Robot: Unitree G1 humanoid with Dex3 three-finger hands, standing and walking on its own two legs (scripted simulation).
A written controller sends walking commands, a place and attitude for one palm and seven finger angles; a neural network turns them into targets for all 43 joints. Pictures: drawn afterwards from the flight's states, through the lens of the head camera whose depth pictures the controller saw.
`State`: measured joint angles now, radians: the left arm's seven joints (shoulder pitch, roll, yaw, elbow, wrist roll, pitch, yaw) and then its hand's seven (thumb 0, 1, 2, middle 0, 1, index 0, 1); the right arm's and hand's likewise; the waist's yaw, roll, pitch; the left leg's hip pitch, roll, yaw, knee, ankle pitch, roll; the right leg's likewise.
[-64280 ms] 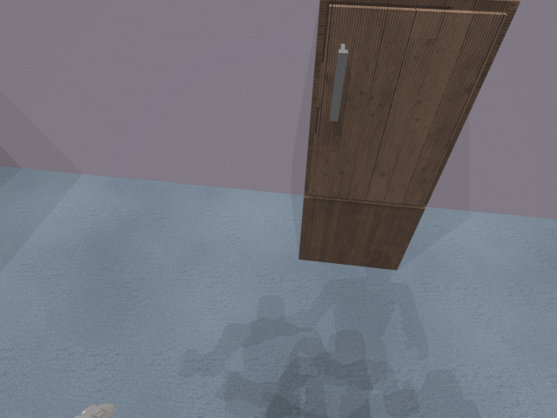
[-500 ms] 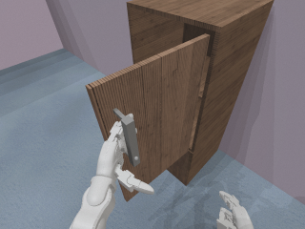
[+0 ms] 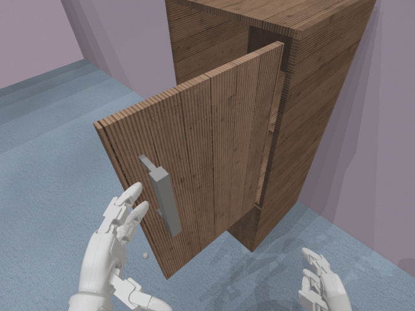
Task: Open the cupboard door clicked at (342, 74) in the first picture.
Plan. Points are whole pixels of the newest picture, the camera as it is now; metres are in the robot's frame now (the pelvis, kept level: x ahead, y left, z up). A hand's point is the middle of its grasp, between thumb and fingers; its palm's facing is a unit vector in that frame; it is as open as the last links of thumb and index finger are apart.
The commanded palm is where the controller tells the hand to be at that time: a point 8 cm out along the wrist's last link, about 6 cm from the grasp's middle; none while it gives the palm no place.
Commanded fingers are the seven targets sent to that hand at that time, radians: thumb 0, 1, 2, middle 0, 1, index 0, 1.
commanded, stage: slide the hand sideways off the handle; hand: left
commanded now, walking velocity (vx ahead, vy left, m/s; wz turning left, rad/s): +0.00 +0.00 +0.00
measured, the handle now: (160, 198) +0.29 +0.11 +0.10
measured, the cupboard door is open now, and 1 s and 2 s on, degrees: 86 86 86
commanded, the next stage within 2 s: draw the hand back to the body in 0.38 s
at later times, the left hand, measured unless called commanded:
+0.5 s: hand (112, 277) +0.15 +0.15 +0.10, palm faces +0.01 -1.00 -0.03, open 16.3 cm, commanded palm +0.12 +0.21 +0.11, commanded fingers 0.00 -0.50 0.30 -0.15 -0.30 -0.15 -0.30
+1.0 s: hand (71, 261) +0.16 +0.21 +0.13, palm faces +0.04 -0.99 -0.09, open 16.1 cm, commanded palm +0.12 +0.26 +0.15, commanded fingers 0.00 -0.25 0.41 -0.16 -0.30 -0.16 -0.30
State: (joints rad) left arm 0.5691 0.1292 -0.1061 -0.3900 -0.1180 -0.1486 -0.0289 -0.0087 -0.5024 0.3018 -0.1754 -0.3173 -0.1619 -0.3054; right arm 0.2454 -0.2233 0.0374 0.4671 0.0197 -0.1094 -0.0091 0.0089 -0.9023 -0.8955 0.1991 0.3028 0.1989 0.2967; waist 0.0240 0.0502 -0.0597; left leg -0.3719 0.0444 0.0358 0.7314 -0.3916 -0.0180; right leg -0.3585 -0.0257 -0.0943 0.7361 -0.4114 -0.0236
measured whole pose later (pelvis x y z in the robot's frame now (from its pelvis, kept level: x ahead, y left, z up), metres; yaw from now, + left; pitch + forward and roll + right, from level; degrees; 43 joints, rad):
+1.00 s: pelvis -0.01 +0.02 +0.00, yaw +1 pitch +0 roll -2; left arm 0.57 0.26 0.17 -0.45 -0.28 -0.03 -0.20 -0.01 -0.47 0.32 -0.16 -0.31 -0.16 -0.30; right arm 0.26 -0.22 0.06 0.54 0.06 -0.24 -0.07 0.01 -0.90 -0.90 0.20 0.30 0.20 0.30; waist 0.04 0.06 -0.08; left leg -0.36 0.03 0.02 0.73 -0.38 0.01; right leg -0.31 -0.03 -0.11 0.68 -0.37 0.00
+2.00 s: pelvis +0.01 +0.01 +0.03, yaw -1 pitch -5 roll +0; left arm 0.47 0.32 0.30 -0.39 -0.07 -0.05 0.12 0.02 0.87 0.89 -0.21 -0.31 -0.21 -0.30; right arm 0.19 -0.23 0.02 0.63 -0.01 -0.08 -0.08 0.01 -0.90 -0.90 0.20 0.30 0.20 0.30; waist 0.07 0.06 0.04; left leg -0.06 0.03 0.06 0.41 -0.26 0.00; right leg -0.04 -0.01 -0.08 0.37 -0.25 0.00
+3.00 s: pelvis -0.11 +0.05 +0.00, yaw +0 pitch -2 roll -2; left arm 0.51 0.38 0.40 -0.57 -0.03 -0.19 0.16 0.02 0.89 0.90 -0.21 -0.31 -0.21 -0.30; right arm 0.19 -0.22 0.01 0.59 0.00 -0.06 -0.07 0.01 -0.90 -0.89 0.20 0.30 0.20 0.30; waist 0.01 -0.02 0.07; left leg -0.40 -0.01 0.04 0.70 -0.29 0.03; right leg -0.42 -0.04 -0.04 0.62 -0.19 0.03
